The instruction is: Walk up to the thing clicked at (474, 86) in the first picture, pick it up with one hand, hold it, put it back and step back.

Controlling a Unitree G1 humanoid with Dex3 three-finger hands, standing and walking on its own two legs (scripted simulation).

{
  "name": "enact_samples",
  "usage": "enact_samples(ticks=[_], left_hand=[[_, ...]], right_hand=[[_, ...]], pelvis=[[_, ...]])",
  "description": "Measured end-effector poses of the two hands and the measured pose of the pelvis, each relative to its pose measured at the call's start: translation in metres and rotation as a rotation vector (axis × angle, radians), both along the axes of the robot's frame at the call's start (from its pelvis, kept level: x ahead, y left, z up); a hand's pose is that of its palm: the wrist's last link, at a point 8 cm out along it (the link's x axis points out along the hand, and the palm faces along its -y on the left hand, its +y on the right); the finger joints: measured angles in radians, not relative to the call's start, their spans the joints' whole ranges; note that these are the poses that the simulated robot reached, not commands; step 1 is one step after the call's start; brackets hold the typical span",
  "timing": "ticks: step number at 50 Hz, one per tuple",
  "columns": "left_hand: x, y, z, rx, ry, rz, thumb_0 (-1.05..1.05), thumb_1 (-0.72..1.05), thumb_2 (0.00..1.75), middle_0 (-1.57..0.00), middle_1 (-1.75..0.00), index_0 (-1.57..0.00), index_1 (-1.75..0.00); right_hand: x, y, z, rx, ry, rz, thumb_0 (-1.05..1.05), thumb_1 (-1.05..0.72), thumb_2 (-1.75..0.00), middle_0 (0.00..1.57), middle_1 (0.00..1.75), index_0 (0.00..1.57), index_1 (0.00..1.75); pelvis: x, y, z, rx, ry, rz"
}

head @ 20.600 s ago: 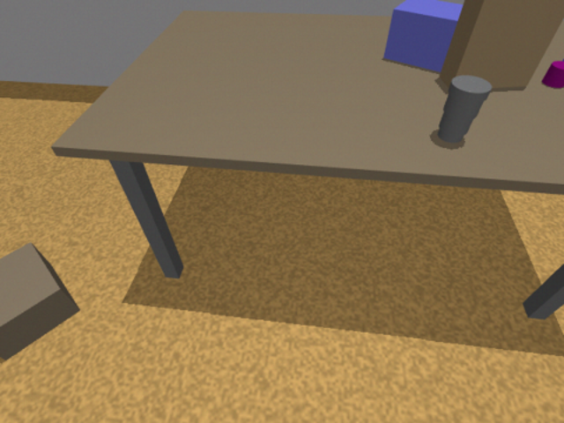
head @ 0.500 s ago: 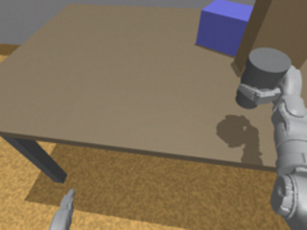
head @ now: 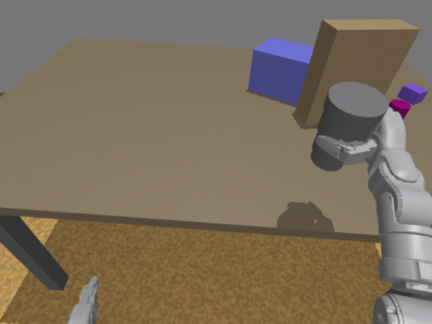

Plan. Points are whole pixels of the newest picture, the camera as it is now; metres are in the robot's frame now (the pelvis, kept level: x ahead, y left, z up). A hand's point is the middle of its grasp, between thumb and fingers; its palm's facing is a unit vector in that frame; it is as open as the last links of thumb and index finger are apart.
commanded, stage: lift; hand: right
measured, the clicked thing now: (340, 132) +0.39 -0.18 +0.21
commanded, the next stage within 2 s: hold in 0.48 s
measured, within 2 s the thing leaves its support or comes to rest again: neither
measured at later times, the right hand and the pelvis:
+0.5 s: hand (354, 134) +0.34 -0.17 +0.24, palm faces +0.15 +0.99 -0.01, open 10.6 cm; pelvis -0.01 +0.01 +0.00, yaw -1 degrees
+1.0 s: hand (364, 129) +0.33 -0.17 +0.26, palm faces +0.15 +0.99 -0.01, open 10.6 cm; pelvis -0.01 +0.00 +0.01, yaw -1 degrees
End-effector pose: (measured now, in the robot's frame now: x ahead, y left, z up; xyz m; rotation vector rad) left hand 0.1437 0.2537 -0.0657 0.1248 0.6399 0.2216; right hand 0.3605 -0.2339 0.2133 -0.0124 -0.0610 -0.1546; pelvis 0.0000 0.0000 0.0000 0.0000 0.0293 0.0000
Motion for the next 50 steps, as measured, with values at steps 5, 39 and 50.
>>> enact_samples(ticks=[5,39,50], left_hand=[[-0.004,0.003,-0.001,-0.002,0.001,0.005,-0.01,-0.53,0.05,-0.05,-0.05,-0.05,-0.05],[0.003,0.007,0.004,0.007,-0.073,-0.003,-0.01,-0.52,0.04,-0.05,-0.05,-0.05,-0.04],[0.011,0.003,0.003,-0.001,-0.078,-0.016,-0.01,-0.52,0.04,-0.05,-0.05,-0.05,-0.04]], right_hand=[[-0.013,0.004,0.009,-0.002,-0.006,0.0,0.01,0.42,-1.05,0.72,0.93,0.7,0.95],[-0.056,0.011,0.04,-0.004,-0.006,0.005,0.01,0.43,-1.05,0.72,0.93,0.7,0.95],[-0.061,0.011,0.049,-0.009,-0.014,0.009,0.01,0.43,-1.05,0.72,0.93,0.7,0.95]], pelvis=[[-0.005,0.002,0.001,-0.002,-0.019,-0.002],[-0.01,0.003,0.006,-0.002,-0.066,-0.015],[-0.006,0.003,0.006,0.0,-0.069,-0.02]])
